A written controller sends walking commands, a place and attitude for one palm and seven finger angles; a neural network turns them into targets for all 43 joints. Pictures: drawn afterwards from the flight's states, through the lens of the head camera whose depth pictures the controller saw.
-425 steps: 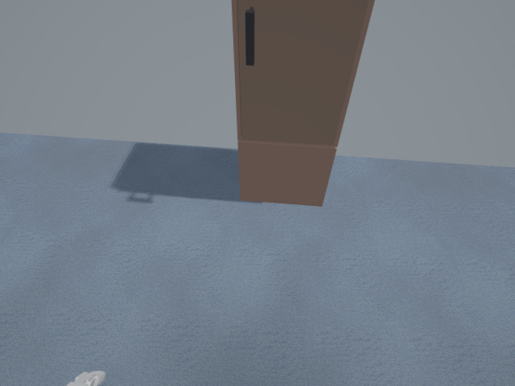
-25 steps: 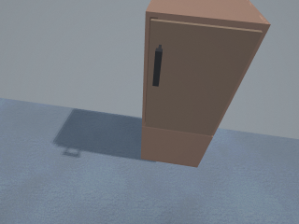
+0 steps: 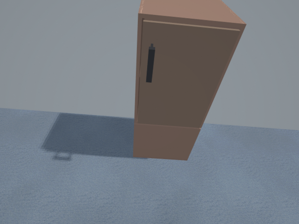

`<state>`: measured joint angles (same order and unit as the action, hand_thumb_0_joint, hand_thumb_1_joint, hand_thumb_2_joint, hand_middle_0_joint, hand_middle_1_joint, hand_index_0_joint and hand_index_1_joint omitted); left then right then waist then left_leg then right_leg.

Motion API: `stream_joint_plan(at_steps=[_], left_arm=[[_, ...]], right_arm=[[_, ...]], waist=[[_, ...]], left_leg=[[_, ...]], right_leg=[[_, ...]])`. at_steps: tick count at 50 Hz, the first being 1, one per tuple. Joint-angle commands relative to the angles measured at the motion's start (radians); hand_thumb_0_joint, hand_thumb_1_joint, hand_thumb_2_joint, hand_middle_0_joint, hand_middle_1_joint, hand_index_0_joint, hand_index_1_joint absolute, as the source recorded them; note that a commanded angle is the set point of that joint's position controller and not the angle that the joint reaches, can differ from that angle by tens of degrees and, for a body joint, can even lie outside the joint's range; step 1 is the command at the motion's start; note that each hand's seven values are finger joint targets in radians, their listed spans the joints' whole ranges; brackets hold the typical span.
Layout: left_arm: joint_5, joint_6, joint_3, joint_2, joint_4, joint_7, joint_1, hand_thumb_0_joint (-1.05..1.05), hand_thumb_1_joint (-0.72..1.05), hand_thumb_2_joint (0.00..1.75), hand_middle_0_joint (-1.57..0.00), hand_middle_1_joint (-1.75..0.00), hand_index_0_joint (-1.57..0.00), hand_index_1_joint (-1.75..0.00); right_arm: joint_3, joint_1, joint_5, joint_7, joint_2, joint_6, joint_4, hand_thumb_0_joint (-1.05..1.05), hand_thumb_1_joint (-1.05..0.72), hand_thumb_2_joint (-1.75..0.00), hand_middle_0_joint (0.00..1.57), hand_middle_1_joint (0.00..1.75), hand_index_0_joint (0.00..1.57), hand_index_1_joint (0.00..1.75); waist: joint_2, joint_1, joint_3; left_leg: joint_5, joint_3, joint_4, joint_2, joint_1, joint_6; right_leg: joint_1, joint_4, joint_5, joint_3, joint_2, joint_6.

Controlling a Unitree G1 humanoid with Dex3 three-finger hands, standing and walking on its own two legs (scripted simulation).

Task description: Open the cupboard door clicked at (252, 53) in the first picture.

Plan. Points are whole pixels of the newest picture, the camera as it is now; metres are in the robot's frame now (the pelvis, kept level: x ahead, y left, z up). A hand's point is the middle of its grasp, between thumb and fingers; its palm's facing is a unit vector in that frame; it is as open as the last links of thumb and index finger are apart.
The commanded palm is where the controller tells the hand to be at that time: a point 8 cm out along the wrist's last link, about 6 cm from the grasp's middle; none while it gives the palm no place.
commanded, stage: come to a stop and stand still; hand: left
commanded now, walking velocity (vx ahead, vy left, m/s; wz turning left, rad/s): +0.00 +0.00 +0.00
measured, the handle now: (150, 63) +0.74 +0.02 +0.08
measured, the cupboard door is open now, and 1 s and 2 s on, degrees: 0 0 0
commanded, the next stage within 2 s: look again from close up in 1.26 s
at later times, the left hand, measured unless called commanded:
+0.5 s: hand out of the picture -0.03 +0.19 -0.18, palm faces +0.04 -0.99 -0.16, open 7.3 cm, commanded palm none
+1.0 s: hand out of the picture -0.07 +0.12 -0.18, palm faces +0.09 -0.99 -0.10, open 7.4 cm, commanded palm none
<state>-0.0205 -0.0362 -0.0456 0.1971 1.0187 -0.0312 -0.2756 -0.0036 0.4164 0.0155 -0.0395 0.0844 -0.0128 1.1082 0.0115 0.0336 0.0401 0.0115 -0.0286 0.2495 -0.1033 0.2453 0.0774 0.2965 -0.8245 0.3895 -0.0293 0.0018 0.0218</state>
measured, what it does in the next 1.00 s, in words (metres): steps on the spot: right foot, then left foot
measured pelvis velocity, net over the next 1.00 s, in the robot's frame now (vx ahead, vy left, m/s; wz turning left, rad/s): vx -0.03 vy -0.01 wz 0.00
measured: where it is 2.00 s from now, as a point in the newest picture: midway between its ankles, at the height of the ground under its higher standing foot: outside the picture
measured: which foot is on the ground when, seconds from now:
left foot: down 0.00-0.10, up 0.12-0.26, down 0.28-0.60, up 0.62-0.86, down 0.88-1.00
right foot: up 0.00-0.08, down 0.10-0.28, up 0.30-0.58, down 0.60-1.00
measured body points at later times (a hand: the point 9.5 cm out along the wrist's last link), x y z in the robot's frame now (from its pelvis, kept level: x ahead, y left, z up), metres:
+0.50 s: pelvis -0.05 +0.02 +0.00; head -0.06 +0.03 +0.45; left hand -0.03 +0.25 -0.16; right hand -0.10 -0.20 -0.16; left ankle +0.02 +0.12 -0.74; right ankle -0.08 -0.08 -0.69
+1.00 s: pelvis -0.03 -0.01 +0.00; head -0.01 -0.01 +0.45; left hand -0.07 +0.17 -0.17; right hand -0.02 -0.24 -0.16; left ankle -0.04 +0.11 -0.74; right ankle -0.06 -0.09 -0.74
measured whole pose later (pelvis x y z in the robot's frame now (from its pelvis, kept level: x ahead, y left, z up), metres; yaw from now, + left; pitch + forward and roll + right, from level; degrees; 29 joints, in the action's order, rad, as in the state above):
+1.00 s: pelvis -0.03 -0.01 +0.00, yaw +0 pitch +0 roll +0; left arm -0.01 0.02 0.01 0.09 1.13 -0.02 -0.36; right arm -0.01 0.29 0.01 -0.05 0.14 0.02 1.11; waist 0.02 -0.04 -0.01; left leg 0.23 -0.03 0.42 0.02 0.19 -0.01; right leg 0.15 -0.41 0.27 0.06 0.05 0.07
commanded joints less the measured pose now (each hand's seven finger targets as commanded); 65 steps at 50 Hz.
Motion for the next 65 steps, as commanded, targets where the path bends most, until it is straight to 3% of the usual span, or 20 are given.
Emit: stream_joint_plan(at_steps=[1,3,4,5,7,9,12,13,14,15,16,21,25,28,30,31,35,40,48,65], left_arm=[[0.005,-0.022,-0.021,0.068,0.043,-0.001,-0.294,0.00,0.90,0.90,-0.20,-0.30,-0.20,-0.30],[0.018,-0.020,-0.035,0.077,0.088,-0.005,-0.440,0.00,0.90,0.90,-0.20,-0.30,-0.20,-0.30],[0.011,-0.014,-0.043,0.100,0.090,-0.019,-0.442,0.00,0.90,0.90,-0.20,-0.30,-0.20,-0.30],[-0.003,-0.012,-0.035,0.137,0.021,-0.035,-0.212,0.00,0.90,0.90,-0.20,-0.30,-0.20,-0.30],[-0.006,0.030,-0.021,0.127,-0.123,-0.041,0.245,0.00,0.90,0.90,-0.20,-0.30,-0.20,-0.30],[-0.009,0.058,-0.012,0.096,-0.111,-0.023,0.166,0.00,0.90,0.90,-0.20,-0.30,-0.20,-0.30],[-0.003,0.031,-0.012,0.105,-0.017,0.004,-0.061,0.00,0.90,0.90,-0.20,-0.30,-0.20,-0.30],[0.002,0.022,-0.010,0.085,-0.017,0.014,-0.090,0.00,0.90,0.90,-0.20,-0.30,-0.20,-0.30],[0.005,0.019,-0.009,0.050,-0.032,0.022,-0.114,0.00,0.90,0.90,-0.20,-0.30,-0.20,-0.30],[0.002,0.018,-0.012,0.048,-0.065,0.029,-0.097,0.00,0.90,0.90,-0.20,-0.30,-0.20,-0.30],[-0.002,0.015,-0.019,0.059,-0.080,0.037,-0.076,0.00,0.90,0.90,-0.20,-0.30,-0.20,-0.30],[-0.013,0.025,-0.002,0.012,-0.007,0.033,-0.188,0.00,0.90,0.90,-0.20,-0.30,-0.20,-0.30],[-0.002,0.037,0.012,-0.015,-0.034,0.028,-0.108,0.00,0.90,0.90,-0.20,-0.30,-0.20,-0.30],[0.001,0.039,0.013,-0.024,0.016,0.019,-0.241,0.00,0.90,0.90,-0.20,-0.30,-0.20,-0.30],[-0.010,0.045,0.002,0.078,0.015,0.000,-0.249,0.00,0.90,0.90,-0.20,-0.30,-0.20,-0.30],[-0.006,0.042,0.003,0.096,-0.024,0.000,-0.159,0.00,0.90,0.90,-0.20,-0.30,-0.20,-0.30],[0.008,0.078,0.018,0.030,-0.030,-0.002,-0.050,0.00,0.90,0.90,-0.20,-0.30,-0.20,-0.30],[-0.001,0.083,0.020,0.037,0.020,0.006,-0.142,0.00,0.90,0.90,-0.20,-0.30,-0.20,-0.30],[0.016,0.076,0.040,0.002,0.091,0.004,-0.160,0.00,0.90,0.90,-0.20,-0.30,-0.20,-0.30],[0.015,0.068,0.047,0.021,0.095,-0.005,-0.130,0.00,0.90,0.90,-0.20,-0.30,-0.20,-0.30]], right_arm=[[0.050,0.018,0.010,-0.011,0.180,-0.003,-0.043,0.00,-0.90,-0.90,0.20,0.30,0.20,0.30],[0.062,-0.027,0.002,-0.006,0.201,-0.021,-0.049,0.00,-0.90,-0.90,0.20,0.30,0.20,0.30],[0.062,-0.029,-0.015,-0.005,0.170,-0.031,-0.045,0.00,-0.90,-0.90,0.20,0.30,0.20,0.30],[0.066,0.053,-0.024,-0.002,0.111,-0.036,-0.033,0.00,-0.90,-0.90,0.20,0.30,0.20,0.30],[0.084,0.165,-0.008,0.025,0.156,-0.033,-0.034,0.00,-0.90,-0.90,0.20,0.30,0.20,0.30],[0.060,0.127,-0.017,0.040,0.120,-0.011,-0.057,0.00,-0.90,-0.90,0.20,0.30,0.20,0.30],[0.038,0.079,0.007,0.027,0.094,0.010,-0.053,0.00,-0.90,-0.90,0.20,0.30,0.20,0.30],[0.041,0.106,0.014,0.018,0.120,0.015,-0.055,0.00,-0.90,-0.90,0.20,0.30,0.20,0.30],[0.050,0.147,0.027,0.010,0.178,0.022,-0.062,0.00,-0.90,-0.90,0.20,0.30,0.20,0.30],[0.066,0.136,0.023,-0.002,0.252,0.021,-0.094,0.00,-0.90,-0.90,0.20,0.30,0.20,0.30],[0.070,0.054,0.021,-0.008,0.276,0.017,-0.127,0.00,-0.90,-0.90,0.20,0.30,0.20,0.30],[0.052,-0.068,0.021,-0.006,0.201,0.052,-0.127,0.00,-0.90,-0.90,0.20,0.30,0.20,0.30],[0.050,0.001,0.025,-0.007,0.186,0.042,-0.092,0.00,-0.90,-0.90,0.20,0.30,0.20,0.30],[0.055,-0.013,0.016,0.003,0.192,0.021,-0.087,0.00,-0.90,-0.90,0.20,0.30,0.20,0.30],[0.036,-0.053,-0.004,0.013,0.101,0.012,-0.119,0.00,-0.90,-0.90,0.20,0.30,0.20,0.30],[0.041,-0.082,0.003,0.018,0.124,0.006,-0.136,0.00,-0.90,-0.90,0.20,0.30,0.20,0.30],[0.036,-0.036,0.001,0.033,0.119,-0.001,-0.081,0.00,-0.90,-0.90,0.20,0.30,0.20,0.30],[0.018,-0.082,-0.005,0.019,0.096,0.026,-0.084,0.00,-0.90,-0.90,0.20,0.30,0.20,0.30],[-0.004,-0.066,-0.008,-0.019,0.124,0.059,-0.016,0.00,-0.90,-0.90,0.20,0.30,0.20,0.30],[-0.017,-0.059,-0.007,-0.015,0.131,0.043,0.012,0.00,-0.90,-0.90,0.20,0.30,0.20,0.30]], waist=[[-0.176,-0.065,-0.102],[-0.102,-0.116,-0.123],[0.106,-0.122,-0.127],[0.391,-0.015,-0.129],[0.256,0.164,-0.160],[0.162,0.112,-0.190],[-0.030,0.008,-0.223],[-0.150,0.006,-0.227],[-0.344,0.012,-0.208],[-0.381,0.012,-0.219],[-0.256,-0.019,-0.188],[-0.125,-0.080,-0.053],[-0.167,-0.020,-0.096],[-0.078,-0.070,-0.103],[0.250,-0.067,-0.171],[0.231,-0.046,-0.211],[0.139,0.013,-0.218],[0.082,-0.037,-0.122],[-0.109,-0.052,-0.033],[0.012,-0.047,-0.112]], left_leg=[[0.428,0.245,-0.305,0.172,-0.032,-0.244],[0.308,0.121,-0.227,0.092,0.037,-0.349],[0.291,0.002,0.106,-0.007,0.091,-0.357],[0.451,0.088,0.588,0.024,0.027,-0.193],[0.452,0.178,0.923,0.135,-0.044,-0.080],[0.396,0.102,0.639,0.142,0.004,-0.060],[0.359,-0.043,0.255,0.078,-0.062,-0.059],[0.483,0.064,0.192,0.114,-0.058,-0.046],[0.771,0.388,-0.014,0.266,0.003,0.013],[1.000,0.676,-0.171,0.412,0.090,0.101],[0.971,0.719,-0.206,0.440,0.197,0.131],[0.614,0.367,-0.138,0.294,0.173,0.048],[0.512,0.322,-0.090,0.293,0.077,0.067],[0.574,0.230,-0.022,0.228,0.195,0.006],[0.460,0.023,0.319,0.075,0.349,-0.069],[0.447,0.013,0.459,0.089,0.285,-0.068],[0.260,0.028,0.577,0.129,0.182,-0.074],[0.312,-0.017,0.294,0.119,0.081,-0.075],[-0.146,0.065,0.134,0.234,-0.107,-0.037],[0.029,0.054,0.086,0.208,-0.070,-0.051]], right_leg=[[-0.131,0.335,0.133,0.152,0.079,0.018],[-0.318,0.600,0.062,0.189,0.084,0.045],[-0.325,0.686,0.015,0.050,-0.065,0.111],[0.003,0.739,0.148,-0.218,-0.328,0.201],[0.284,0.711,0.055,-0.175,-0.384,0.214],[0.177,0.649,0.028,-0.012,-0.242,0.120],[0.137,0.430,0.261,0.006,-0.151,0.087],[0.207,0.313,0.338,0.029,-0.102,0.071],[0.270,0.073,0.292,0.092,-0.003,0.032],[0.314,-0.174,0.197,0.076,0.041,0.027],[0.266,-0.302,0.114,-0.006,-0.003,0.041],[0.107,-0.251,-0.016,0.039,-0.006,0.029],[0.042,0.133,0.114,0.074,0.002,0.027],[-0.204,0.444,-0.010,0.078,0.025,0.029],[-0.166,0.696,0.304,-0.312,-0.242,0.104],[0.023,0.791,0.410,-0.387,-0.339,0.133],[0.090,0.738,0.080,-0.172,-0.193,0.107],[-0.097,0.611,-0.257,-0.121,-0.188,0.135],[-0.151,0.464,-0.437,-0.024,-0.098,0.021],[-0.175,0.497,-0.438,-0.028,-0.110,0.024]])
